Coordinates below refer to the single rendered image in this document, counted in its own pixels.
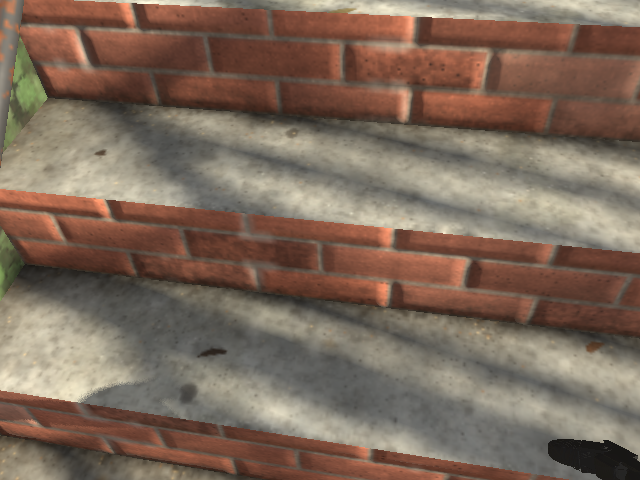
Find robot right hand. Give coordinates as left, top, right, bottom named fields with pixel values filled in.
left=548, top=439, right=640, bottom=480

